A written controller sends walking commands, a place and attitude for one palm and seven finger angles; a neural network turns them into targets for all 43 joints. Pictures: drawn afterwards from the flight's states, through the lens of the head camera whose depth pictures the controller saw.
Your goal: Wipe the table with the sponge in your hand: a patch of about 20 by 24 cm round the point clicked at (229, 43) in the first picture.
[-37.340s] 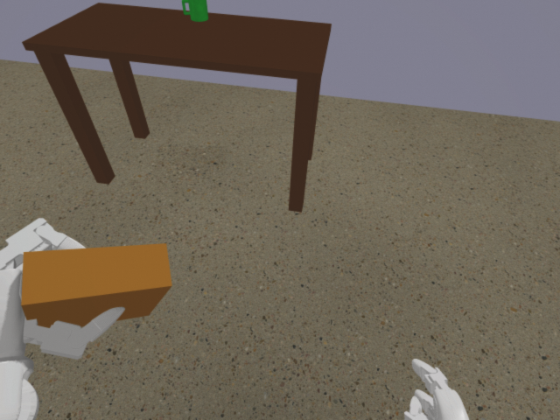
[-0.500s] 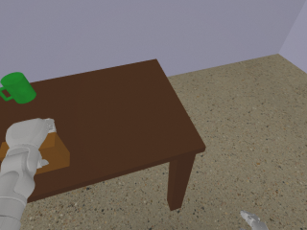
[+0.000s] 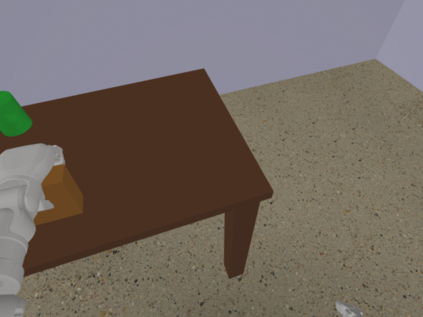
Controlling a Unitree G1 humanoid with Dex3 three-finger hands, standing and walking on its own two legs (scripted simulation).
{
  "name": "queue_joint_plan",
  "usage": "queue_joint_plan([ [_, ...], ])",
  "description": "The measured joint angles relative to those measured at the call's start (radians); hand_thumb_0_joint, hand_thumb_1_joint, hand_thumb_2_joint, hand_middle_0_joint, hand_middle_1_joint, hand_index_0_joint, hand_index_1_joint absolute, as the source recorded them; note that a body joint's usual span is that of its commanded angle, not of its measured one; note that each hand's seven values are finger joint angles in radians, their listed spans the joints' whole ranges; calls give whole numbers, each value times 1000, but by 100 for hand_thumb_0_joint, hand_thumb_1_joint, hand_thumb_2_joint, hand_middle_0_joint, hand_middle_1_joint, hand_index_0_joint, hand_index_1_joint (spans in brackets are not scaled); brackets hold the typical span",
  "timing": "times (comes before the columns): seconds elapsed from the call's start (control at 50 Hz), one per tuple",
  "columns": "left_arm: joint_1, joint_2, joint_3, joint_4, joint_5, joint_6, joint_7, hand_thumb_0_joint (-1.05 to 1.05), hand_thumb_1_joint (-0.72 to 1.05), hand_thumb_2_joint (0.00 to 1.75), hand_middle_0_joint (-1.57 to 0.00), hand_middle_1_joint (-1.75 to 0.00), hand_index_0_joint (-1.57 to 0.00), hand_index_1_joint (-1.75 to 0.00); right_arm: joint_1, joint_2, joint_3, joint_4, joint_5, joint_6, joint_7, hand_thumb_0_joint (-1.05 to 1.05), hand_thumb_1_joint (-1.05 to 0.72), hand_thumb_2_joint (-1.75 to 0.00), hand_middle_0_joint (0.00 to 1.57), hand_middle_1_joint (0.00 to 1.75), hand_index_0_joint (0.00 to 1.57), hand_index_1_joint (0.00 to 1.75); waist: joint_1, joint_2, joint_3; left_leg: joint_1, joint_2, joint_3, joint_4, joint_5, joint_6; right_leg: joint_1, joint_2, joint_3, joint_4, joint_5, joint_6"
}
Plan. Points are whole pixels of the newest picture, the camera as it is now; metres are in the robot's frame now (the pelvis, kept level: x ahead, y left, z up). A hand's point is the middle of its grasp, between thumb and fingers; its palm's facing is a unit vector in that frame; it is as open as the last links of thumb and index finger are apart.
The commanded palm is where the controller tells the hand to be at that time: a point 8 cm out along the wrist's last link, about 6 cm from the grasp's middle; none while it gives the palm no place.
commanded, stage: wipe forward along the first lane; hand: left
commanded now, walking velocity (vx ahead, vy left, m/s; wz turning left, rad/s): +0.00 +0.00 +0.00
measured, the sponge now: (45, 202) +0.31 +0.39 +0.00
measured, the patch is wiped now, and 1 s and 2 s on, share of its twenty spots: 0.10 0.15 0.40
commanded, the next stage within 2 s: slide across to the middle lane in 1.20 s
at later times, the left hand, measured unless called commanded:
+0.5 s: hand (40, 160) +0.38 +0.40 +0.06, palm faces -0.17 +0.04 -0.98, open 9.0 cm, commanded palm +0.38 +0.40 +0.09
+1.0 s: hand (37, 143) +0.43 +0.44 +0.06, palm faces -0.17 +0.02 -0.98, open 9.0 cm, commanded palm +0.44 +0.42 +0.09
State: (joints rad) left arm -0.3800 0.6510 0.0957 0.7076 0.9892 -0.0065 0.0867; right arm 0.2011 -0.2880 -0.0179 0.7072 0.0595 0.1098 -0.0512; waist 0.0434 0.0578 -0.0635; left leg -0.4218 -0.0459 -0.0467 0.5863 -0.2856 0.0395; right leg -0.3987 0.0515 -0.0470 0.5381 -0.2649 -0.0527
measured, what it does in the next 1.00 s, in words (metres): stands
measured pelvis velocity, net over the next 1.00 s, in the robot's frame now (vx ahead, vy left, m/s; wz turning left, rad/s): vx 0.00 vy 0.03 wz -0.03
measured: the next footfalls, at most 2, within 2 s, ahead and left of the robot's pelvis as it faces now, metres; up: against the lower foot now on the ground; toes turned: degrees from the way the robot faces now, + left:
none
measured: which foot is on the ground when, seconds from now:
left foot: down 0.00-1.00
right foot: down 0.00-1.00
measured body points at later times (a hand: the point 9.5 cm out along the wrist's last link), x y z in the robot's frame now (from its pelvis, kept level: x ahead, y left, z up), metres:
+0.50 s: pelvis -0.01 +0.00 -0.02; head +0.06 +0.00 +0.43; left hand +0.39 +0.40 +0.12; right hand +0.03 -0.29 -0.14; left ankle +0.00 +0.10 -0.73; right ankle +0.00 -0.09 -0.73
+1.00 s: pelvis +0.00 +0.03 -0.02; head +0.10 +0.04 +0.42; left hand +0.43 +0.43 +0.12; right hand +0.03 -0.26 -0.14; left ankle +0.00 +0.10 -0.73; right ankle +0.00 -0.09 -0.73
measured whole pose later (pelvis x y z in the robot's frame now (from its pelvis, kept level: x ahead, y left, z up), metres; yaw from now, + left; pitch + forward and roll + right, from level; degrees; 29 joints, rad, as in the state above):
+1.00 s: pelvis +0.00 +0.03 -0.02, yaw -2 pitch +17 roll -4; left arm -0.83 0.89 0.13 1.17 1.09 -0.12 0.08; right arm 0.33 -0.30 0.01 0.69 0.07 0.16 -0.04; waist -0.06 0.03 -0.11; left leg -0.72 -0.03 -0.03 0.78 -0.36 0.07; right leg -0.67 0.07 -0.04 0.66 -0.30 -0.02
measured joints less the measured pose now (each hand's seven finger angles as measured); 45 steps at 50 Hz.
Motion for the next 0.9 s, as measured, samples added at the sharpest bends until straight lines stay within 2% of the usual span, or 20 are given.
queue_joint_plan([
  [0.18, -114, 62, 42, 171, 33, -66, 23, -1, -48, 109, -88, -140, -89, -144, 54, -16, -5, 12, 3, 7, 7, 1, -91, -90, 20, 30, 20, 30, -29, -11, -17, -85, 12, -1, 58, -16, -7, -82, 12, -4, 47, -9, -8],
  [0.46, -283, 175, 51, 362, 67, -93, 22, -1, -50, 110, -88, -139, -89, -144, 105, -28, 1, 10, 13, 14, 7, 1, -91, -90, 20, 30, 20, 30, -82, -17, -26, -213, 28, 1, 137, -34, -7, -201, 28, -7, 99, -8, -9],
  [0.64, -334, 212, 63, 410, 77, -121, 15, -1, -50, 111, -88, -140, -89, -145, 129, -20, 11, 6, 14, 22, 9, 1, -91, -90, 20, 30, 20, 30, -94, -18, -37, -258, 29, 8, 167, -47, 2, -241, 30, -1, 116, -13, 0],
  [0.9, -415, 235, 49, 450, 93, -116, 9, -1, -50, 111, -88, -140, -90, -145, 127, -9, 22, -8, 10, 38, 13, 1, -91, -90, 20, 30, 21, 30, -102, -23, -47, -294, 19, 14, 189, -66, 22, -269, 20, 5, 124, -25, 21],
])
